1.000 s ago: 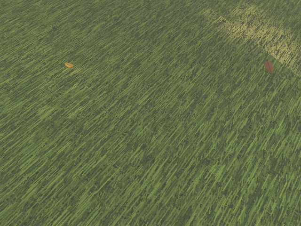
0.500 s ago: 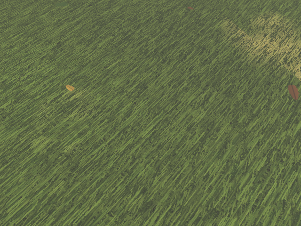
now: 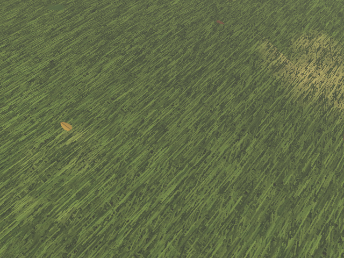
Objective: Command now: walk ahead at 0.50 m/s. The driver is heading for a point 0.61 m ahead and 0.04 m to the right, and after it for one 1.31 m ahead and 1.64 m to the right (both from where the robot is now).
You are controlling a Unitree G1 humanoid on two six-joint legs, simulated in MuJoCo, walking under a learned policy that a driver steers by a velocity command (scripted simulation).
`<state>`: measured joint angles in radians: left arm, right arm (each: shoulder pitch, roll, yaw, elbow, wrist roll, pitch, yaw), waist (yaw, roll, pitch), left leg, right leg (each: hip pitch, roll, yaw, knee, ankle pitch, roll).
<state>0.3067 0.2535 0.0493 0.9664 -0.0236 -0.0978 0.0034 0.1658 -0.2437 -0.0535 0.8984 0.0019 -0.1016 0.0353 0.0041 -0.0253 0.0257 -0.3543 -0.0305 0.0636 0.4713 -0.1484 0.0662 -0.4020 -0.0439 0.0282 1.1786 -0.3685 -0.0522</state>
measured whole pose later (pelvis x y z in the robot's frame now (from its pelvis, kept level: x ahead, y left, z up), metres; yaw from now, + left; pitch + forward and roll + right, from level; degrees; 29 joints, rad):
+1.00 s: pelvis +0.33 -0.04 +0.00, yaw +0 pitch +0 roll +0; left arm 0.17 0.21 0.03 1.02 0.01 -0.01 0.02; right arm 0.24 -0.20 -0.04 1.06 0.00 -0.02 -0.04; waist 0.00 -0.01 0.02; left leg -0.23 0.03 0.00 0.51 -0.27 -0.02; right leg -0.28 0.01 -0.05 0.47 -0.18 -0.03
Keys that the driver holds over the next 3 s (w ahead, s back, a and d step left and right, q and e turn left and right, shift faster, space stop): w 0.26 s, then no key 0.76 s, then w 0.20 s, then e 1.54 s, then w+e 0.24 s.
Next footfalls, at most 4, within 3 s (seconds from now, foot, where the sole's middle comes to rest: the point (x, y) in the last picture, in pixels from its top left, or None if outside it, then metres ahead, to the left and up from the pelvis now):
0.42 right None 0.41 -0.14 -0.77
0.76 left None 0.36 0.09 -0.77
1.68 left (163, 222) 0.61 0.05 -0.77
2.10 right None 0.46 -0.17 -0.77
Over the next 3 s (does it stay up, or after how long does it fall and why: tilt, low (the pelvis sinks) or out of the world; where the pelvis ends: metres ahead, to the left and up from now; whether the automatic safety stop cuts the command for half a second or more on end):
stays up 0.51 -0.10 0.01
